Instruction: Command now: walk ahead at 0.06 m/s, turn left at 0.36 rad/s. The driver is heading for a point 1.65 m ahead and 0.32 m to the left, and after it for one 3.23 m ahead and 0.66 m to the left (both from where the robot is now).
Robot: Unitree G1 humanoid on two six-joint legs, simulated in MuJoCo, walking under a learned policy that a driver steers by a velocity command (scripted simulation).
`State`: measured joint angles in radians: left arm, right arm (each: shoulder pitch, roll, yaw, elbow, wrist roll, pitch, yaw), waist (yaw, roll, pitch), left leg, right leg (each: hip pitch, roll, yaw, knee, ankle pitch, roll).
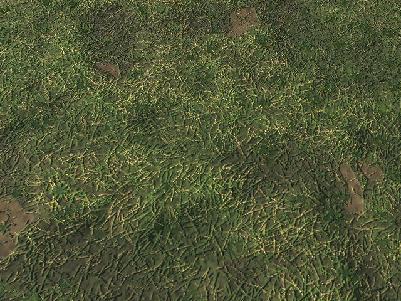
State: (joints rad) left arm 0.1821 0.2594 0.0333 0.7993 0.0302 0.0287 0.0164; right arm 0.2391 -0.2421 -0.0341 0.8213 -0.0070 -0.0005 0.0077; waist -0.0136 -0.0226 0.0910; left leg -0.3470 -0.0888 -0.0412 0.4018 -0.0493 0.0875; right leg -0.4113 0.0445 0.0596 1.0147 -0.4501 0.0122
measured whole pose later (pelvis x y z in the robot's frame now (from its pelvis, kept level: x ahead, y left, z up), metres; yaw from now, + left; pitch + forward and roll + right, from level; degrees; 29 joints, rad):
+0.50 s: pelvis +0.00 -0.04 +0.01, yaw +18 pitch +1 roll +1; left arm 0.23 0.25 0.03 0.75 0.03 0.00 0.05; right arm 0.21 -0.32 -0.09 0.79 -0.02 0.08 0.04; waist 0.01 0.05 0.03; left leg -0.46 -0.05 -0.06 1.04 -0.41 -0.06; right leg -0.19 0.00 -0.07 0.40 -0.23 -0.05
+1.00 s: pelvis -0.03 -0.01 +0.01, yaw +23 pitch -2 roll +0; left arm 0.29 0.27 0.04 0.86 0.01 0.07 -0.01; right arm 0.13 -0.21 0.01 0.79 -0.02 0.02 -0.03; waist 0.04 -0.03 0.06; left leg -0.14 -0.04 0.06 0.42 -0.25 0.07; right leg -0.31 -0.02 0.02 0.78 -0.43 0.02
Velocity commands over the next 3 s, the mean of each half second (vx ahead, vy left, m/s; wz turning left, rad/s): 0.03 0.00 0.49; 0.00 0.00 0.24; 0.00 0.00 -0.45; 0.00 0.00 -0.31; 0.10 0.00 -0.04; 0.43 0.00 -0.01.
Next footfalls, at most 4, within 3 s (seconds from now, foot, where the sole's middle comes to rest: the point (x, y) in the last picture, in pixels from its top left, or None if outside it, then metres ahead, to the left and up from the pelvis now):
0.26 right None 0.06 -0.12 -0.77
0.70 left None -0.04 0.08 -0.77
1.18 right None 0.01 -0.11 -0.77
1.78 left None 0.01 0.08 -0.77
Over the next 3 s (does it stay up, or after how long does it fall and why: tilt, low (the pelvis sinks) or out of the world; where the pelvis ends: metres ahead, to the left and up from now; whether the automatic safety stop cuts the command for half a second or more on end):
stays up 0.22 0.01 -0.01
